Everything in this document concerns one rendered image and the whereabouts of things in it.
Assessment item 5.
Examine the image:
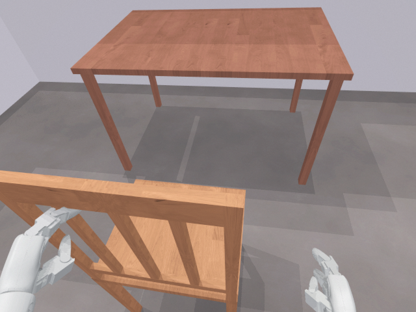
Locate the robot right hand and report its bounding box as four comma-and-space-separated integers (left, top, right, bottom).
305, 248, 356, 312

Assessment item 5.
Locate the chair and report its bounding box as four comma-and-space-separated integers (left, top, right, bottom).
0, 170, 246, 312

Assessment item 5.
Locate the table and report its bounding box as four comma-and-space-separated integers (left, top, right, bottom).
70, 7, 354, 185

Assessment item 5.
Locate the left robot forearm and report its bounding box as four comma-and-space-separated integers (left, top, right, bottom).
0, 291, 36, 312

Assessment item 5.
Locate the robot left hand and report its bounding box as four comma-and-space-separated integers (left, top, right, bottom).
0, 207, 81, 294

